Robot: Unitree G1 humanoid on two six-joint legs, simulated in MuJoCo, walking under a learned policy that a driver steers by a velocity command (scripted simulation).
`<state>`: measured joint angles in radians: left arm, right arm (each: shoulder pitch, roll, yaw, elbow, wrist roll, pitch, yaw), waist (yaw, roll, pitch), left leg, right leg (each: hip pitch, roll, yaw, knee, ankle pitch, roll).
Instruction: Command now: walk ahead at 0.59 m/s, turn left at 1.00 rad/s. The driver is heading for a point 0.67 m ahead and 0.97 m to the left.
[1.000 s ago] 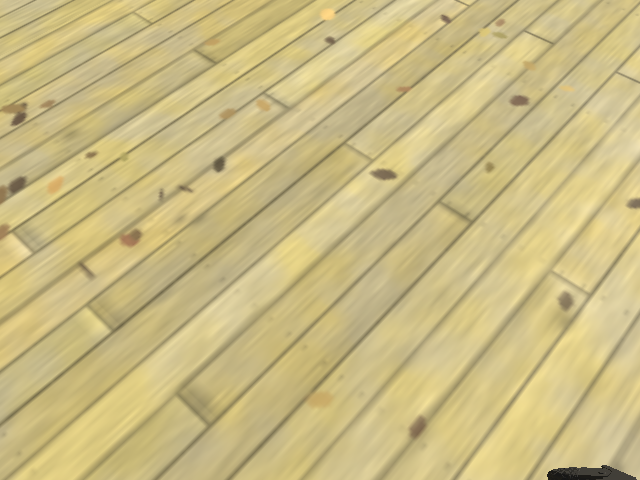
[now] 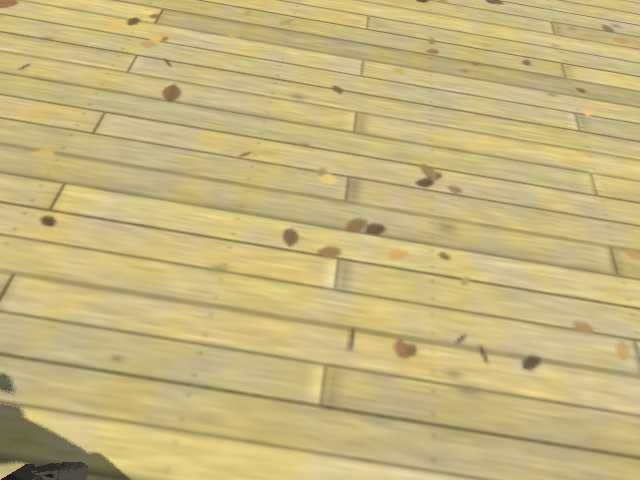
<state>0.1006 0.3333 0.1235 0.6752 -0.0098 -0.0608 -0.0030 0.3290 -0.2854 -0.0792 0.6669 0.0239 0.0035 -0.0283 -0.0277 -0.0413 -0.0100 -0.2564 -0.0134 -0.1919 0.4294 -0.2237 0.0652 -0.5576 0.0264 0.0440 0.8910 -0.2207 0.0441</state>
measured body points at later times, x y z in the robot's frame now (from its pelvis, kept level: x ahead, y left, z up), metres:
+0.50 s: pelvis +0.23 +0.02 -0.03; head +0.26 +0.02 +0.42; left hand +0.04 +0.25 -0.14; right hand +0.56 -0.07 -0.10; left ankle +0.29 +0.18 -0.67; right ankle +0.10 -0.15 -0.75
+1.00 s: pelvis +0.59 +0.31 -0.04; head +0.62 +0.35 +0.41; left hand +0.59 +0.66 -0.09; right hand +0.82 +0.11 -0.15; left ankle +0.41 +0.18 -0.75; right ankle +0.85 +0.38 -0.73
